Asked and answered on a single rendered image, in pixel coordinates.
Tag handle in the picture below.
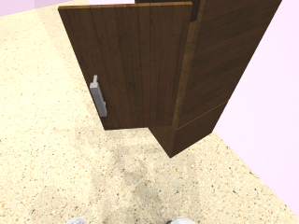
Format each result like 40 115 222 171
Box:
90 75 107 117

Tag cupboard door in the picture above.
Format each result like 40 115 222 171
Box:
57 1 193 131

